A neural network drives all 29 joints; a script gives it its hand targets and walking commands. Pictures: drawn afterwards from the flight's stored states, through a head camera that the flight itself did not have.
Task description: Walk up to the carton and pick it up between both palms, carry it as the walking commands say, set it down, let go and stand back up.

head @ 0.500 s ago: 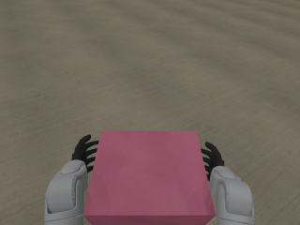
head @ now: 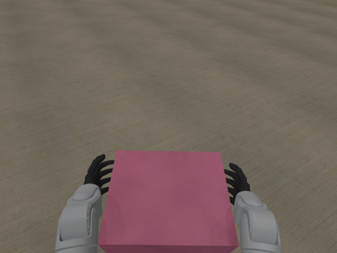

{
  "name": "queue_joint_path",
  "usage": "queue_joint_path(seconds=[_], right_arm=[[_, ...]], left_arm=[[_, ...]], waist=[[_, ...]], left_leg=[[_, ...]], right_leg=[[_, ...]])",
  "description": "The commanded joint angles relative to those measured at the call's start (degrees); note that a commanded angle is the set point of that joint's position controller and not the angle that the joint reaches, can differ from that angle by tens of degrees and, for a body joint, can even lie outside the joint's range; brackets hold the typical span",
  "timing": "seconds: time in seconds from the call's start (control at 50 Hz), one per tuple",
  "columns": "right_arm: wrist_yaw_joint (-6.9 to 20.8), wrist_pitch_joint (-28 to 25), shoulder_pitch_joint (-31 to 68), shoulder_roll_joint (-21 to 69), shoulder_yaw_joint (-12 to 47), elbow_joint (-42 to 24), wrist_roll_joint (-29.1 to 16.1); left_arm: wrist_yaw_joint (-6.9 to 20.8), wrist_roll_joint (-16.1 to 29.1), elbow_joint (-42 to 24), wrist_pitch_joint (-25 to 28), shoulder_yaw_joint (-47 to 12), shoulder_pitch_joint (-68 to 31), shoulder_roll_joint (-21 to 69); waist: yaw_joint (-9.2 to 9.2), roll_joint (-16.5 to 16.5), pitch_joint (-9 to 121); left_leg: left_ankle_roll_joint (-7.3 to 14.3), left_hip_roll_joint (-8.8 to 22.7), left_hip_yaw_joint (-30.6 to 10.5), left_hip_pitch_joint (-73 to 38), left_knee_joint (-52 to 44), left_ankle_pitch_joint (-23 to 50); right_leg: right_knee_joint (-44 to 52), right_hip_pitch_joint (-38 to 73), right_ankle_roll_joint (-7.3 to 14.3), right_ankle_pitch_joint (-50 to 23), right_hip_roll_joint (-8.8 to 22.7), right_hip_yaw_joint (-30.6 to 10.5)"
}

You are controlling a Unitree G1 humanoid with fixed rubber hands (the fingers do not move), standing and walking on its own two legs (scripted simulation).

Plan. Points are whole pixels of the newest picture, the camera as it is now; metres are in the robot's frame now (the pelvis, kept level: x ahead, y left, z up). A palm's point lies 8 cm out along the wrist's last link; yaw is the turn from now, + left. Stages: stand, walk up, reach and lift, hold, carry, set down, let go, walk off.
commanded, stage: carry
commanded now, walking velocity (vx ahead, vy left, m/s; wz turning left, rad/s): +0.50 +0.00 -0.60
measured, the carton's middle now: (167, 212) +0.26 +0.00 -0.03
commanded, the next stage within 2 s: none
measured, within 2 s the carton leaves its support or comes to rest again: neither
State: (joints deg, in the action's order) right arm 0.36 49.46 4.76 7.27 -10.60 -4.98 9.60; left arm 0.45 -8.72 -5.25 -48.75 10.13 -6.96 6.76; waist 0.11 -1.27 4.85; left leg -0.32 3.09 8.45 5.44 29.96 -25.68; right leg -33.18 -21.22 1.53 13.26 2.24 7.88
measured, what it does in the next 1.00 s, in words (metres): walks ahead, turning right: left foot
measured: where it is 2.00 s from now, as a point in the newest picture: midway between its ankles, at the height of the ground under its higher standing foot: (241, 181)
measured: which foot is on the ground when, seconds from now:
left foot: down 0.00-0.28, up 0.30-0.80, down 0.82-1.00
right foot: down 0.00-0.86, up 0.88-1.00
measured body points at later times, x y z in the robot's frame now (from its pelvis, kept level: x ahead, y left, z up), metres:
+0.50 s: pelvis +0.10 -0.09 +0.02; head +0.10 -0.11 +0.47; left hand +0.40 +0.00 +0.11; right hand +0.31 -0.32 +0.08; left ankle +0.16 +0.07 -0.65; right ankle +0.06 -0.14 -0.73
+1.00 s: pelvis +0.37 -0.13 +0.02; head +0.39 -0.13 +0.47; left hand +0.69 -0.13 +0.08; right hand +0.50 -0.41 +0.09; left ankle +0.42 -0.03 -0.73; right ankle +0.24 -0.19 -0.64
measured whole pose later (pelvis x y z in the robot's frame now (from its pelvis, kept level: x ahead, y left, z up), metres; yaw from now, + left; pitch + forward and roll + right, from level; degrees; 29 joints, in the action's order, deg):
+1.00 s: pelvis +0.37 -0.13 +0.02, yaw -32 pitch +4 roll -1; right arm -3.2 65.1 3.2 7.3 -6.7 -23.1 7.2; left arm 0.3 -4.4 -21.9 -64.5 10.1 -6.9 5.6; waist 0.2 1.2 2.3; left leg -0.7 6.7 12.4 14.0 21.1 -10.6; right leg -62.2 -26.8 0.7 17.8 0.1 2.7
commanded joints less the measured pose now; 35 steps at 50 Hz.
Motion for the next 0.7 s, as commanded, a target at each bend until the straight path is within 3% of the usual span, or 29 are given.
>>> queue_joint_path(seconds=[0.0, 0.04, 0.06, 0.08, 0.12, 0.14, 0.18, 0.2, 0.22, 0.24, 0.26, 0.28, 0.3, 0.32, 0.34, 0.36, 0.38, 0.4, 0.42, 0.44, 0.46, 0.48, 0.52, 0.54, 0.6, 0.64, 0.68], right_arm=[[8.45, 0.1, 27.26, 40.76, 38.06, -9.06, -16.09], [8.16, 2.33, 29.64, 39.01, 36.84, -9.1, -16.81], [7.68, 3.26, 25.14, 38.8, 36.34, -5.49, -16.02], [7.84, 3.79, 27.86, 39.62, 37.83, -8.99, -17.8], [7.6, 6.0, 24.42, 39.73, 38.48, -10.99, -17.13], [7.59, 6.8, 26.84, 40.86, 38.45, -11.71, -17.37], [7.08, 8.4, 25.09, 39.5, 39.96, -15.18, -17.38], [7.01, 9.17, 23.06, 39.31, 39.59, -14.44, -16.56], [6.58, 9.65, 21.6, 39.7, 40.3, -15.6, -16.2], [6.56, 9.89, 24.9, 39.27, 40.96, -19.44, -18.04], [6.52, 10.74, 25.83, 39.03, 42.49, -20.62, -18.82], [7.1, 11.54, 26.26, 39.88, 44.9, -22.53, -20.28], [7.48, 12.01, 23.44, 42.39, 45.1, -20.58, -20.71], [7.53, 12.33, 21.57, 43.51, 43.55, -18.57, -19.75], [8.06, 12.25, 22.44, 43.74, 44.03, -18.48, -19.69], [8.37, 12.16, 19.2, 43.93, 43.98, -16.96, -19.75], [8.6, 11.95, 21.53, 45.01, 44.58, -18.94, -21.37], [8.55, 12.42, 21.57, 46.71, 44.9, -18.93, -21.95], [8.54, 12.75, 23.18, 47.09, 45.35, -21.39, -22.85], [8.27, 13.25, 23.17, 45.82, 45.14, -22.38, -23.19], [8.15, 14.19, 19.72, 44.62, 45.35, -21.8, -22.37], [8.11, 14.62, 22.55, 43.91, 46.2, -23.72, -22.77], [8.28, 16.02, 22.96, 42.67, 46.78, -24.62, -23.77], [8.34, 16.55, 22.01, 41.6, 46.48, -24.03, -23.28], [8.94, 17.89, 22.98, 40.26, 46.9, -22.36, -23.88], [9.39, 18.34, 24.24, 39.87, 46.36, -22.4, -24.42], [9.88, 18.53, 26.81, 41.62, 46.19, -21.86, -24.47]], left_arm=[[9.28, 16.34, -7.43, -1.28, -39.1, -22.05, 41.36], [9.54, 16.63, -8.51, -3.31, -37.83, -23.67, 39.82], [9.8, 16.95, -7.7, -4.18, -37.85, -23.01, 38.38], [9.92, 18.4, -10.05, -4.95, -39.16, -26.22, 38.9], [10.13, 20.07, -13.82, -6.94, -40.75, -27.04, 40.54], [10.39, 19.17, -10.02, -8.11, -40.39, -25.36, 41.81], [10.89, 21.64, -12.4, -9.59, -41.28, -23.0, 41.29], [10.88, 21.48, -10.57, -10.44, -41.3, -21.13, 40.92], [10.74, 21.87, -11.7, -10.9, -40.36, -20.04, 39.69], [10.77, 23.15, -10.54, -11.73, -41.25, -18.93, 42.2], [10.79, 22.57, -9.26, -12.28, -40.46, -16.42, 41.24], [10.47, 23.17, -12.04, -11.83, -41.32, -17.5, 42.08], [10.36, 23.23, -15.77, -12.69, -41.62, -20.04, 42.83], [10.26, 23.1, -16.28, -13.38, -42.35, -20.71, 44.67], [10.18, 22.18, -16.92, -13.11, -42.18, -20.56, 45.16], [9.84, 22.45, -18.82, -12.79, -42.95, -21.08, 44.84], [9.8, 22.14, -20.59, -12.94, -43.69, -21.44, 44.62], [9.88, 23.29, -22.84, -13.11, -45.12, -22.89, 45.27], [9.91, 24.39, -22.66, -13.84, -45.56, -22.67, 46.36], [10.01, 24.21, -21.76, -14.14, -45.43, -19.67, 45.96], [10.01, 23.38, -21.62, -14.74, -44.7, -17.22, 43.83], [10.38, 22.44, -20.42, -15.39, -43.91, -16.47, 43.49], [10.63, 22.44, -16.49, -16.61, -42.65, -12.51, 42.53], [10.9, 21.99, -17.48, -17.12, -42.64, -12.87, 42.0], [10.95, 21.43, -15.77, -18.0, -41.14, -13.91, 42.29], [10.84, 21.66, -15.77, -18.24, -41.79, -14.47, 42.62], [10.52, 22.3, -17.52, -18.08, -41.99, -19.94, 43.84]], waist=[[-0.35, 0.68, 7.51], [0.59, -7.49, -0.59], [1.1, -10.12, -5.5], [1.03, -8.56, -7.84], [0.72, -5.62, -6.26], [0.42, -4.65, -5.13], [-0.01, -5.78, 1.9], [-0.14, -6.01, 2.9], [-1.74, -0.81, 7.46], [-1.75, -0.25, 10.19], [-2.21, 9.1, 13.43], [-1.56, 22.15, 17.57], [-1.16, 14.73, 17.9], [-0.51, 7.05, 18.26], [-1.05, 2.59, 17.57], [-0.76, -2.3, 15.2], [0.03, -1.63, 15.35], [0.55, 0.66, 13.96], [0.55, 1.98, 13.06], [0.28, 3.93, 12.09], [0.68, 6.3, 9.89], [0.62, 7.4, 8.92], [0.49, 9.43, 5.33], [0.3, 9.41, 4.35], [0.35, 10.07, 1.89], [0.38, 6.73, 0.4], [0.75, 7.8, -0.14]], left_leg=[[1.39, 5.81, -2.83, 2.54, -7.63, 7.5], [5.37, 11.62, -10.93, 5.65, -18.35, -19.17], [7.64, 16.71, -17.12, 6.03, -23.39, -21.15], [8.57, 20.69, -17.5, 5.22, -25.35, -17.07], [8.02, 21.2, -14.18, -1.22, -25.47, -3.53], [6.76, 20.22, -10.67, -4.16, -24.13, 4.46], [4.13, 16.24, -2.23, -10.71, -18.06, 19.28], [3.02, 14.33, 1.21, -9.72, -13.72, 25.74], [1.67, 11.98, 5.74, -9.05, -2.8, 36.73], [-0.38, 8.66, 9.27, -3.32, 7.68, 37.93], [-3.29, 5.44, 7.96, 13.61, 25.3, 30.7], [-5.61, -4.77, 3.33, 31.7, 36.64, -4.08], [-4.19, -0.74, -6.78, 36.74, 42.29, -9.52], [-3.35, 1.8, -8.28, 39.28, 44.86, -7.45], [-2.75, 2.43, -8.5, 39.71, 43.13, -5.47], [-2.44, 3.12, -8.62, 37.86, 37.54, -1.28], [-2.64, 3.81, -8.47, 34.13, 33.65, 2.9], [-3.2, 3.62, -7.34, 34.91, 31.52, 6.68], [-3.59, 4.06, -6.77, 33.87, 30.87, 11.55], [-3.86, 3.2, -6.23, 35.31, 28.83, 11.21], [-4.58, 3.87, -6.84, 34.94, 25.85, 13.28], [-5.03, 4.31, -6.25, 35.26, 25.19, 15.54], [-5.85, 4.4, -5.59, 35.44, 19.8, 17.45], [-5.98, 3.63, -5.33, 37.51, 21.4, 19.85], [-5.77, 3.65, -5.59, 38.81, 18.76, 21.95], [-5.66, 3.19, -5.17, 37.15, 15.49, 21.82], [-5.25, 3.18, -5.63, 33.26, 7.28, 23.37]], right_leg=[[2.93, 8.22, 1.82, -6.93, 3.37, -4.55], [-2.42, -3.16, -0.45, 10.5, -0.65, -1.32], [-6.93, -10.15, -1.45, 9.78, -0.04, -1.51], [-10.49, -12.83, -1.38, 8.28, 2.07, -3.35], [-9.38, -14.92, -1.61, 7.6, 2.85, -4.08], [-7.45, -14.57, -1.9, 6.35, 3.23, -4.42], [-1.77, -8.29, -0.8, 5.49, 0.25, -1.56], [1.03, -3.75, -0.42, 4.11, -2.3, 1.19], [8.03, 5.43, 0.31, 1.55, -5.91, 5.08], [9.1, 14.97, 2.06, -1.28, -7.71, 4.12], [14.52, 27.43, 7.98, 2.17, 1.11, -16.28], [18.07, 39.21, 16.51, -19.54, 14.83, -44.86], [15.64, 43.98, 16.64, -33.5, 17.69, -42.95], [10.29, 45.32, 14.09, -41.14, 16.77, -33.24], [9.59, 40.37, 11.77, -39.96, 14.68, -28.73], [12.23, 34.35, 10.37, -34.17, 13.78, -29.09], [15.14, 30.08, 8.93, -27.79, 12.51, -25.57], [17.28, 28.27, 8.91, -23.65, 11.29, -21.69], [20.05, 25.32, 8.78, -17.78, 10.41, -21.46], [21.39, 26.4, 9.19, -15.38, 9.79, -23.19], [23.06, 22.82, 10.35, -13.69, 9.99, -21.65], [24.57, 21.03, 9.67, -10.48, 8.5, -18.84], [25.05, 19.18, 9.6, -14.27, 8.08, -18.27], [25.26, 19.82, 8.52, -14.1, 7.38, -19.88], [25.79, 19.23, 8.57, -12.5, 6.2, -20.41], [26.22, 16.85, 9.27, -11.44, 7.12, -21.77], [24.9, 18.06, 8.01, -18.51, 6.54, -20.58]])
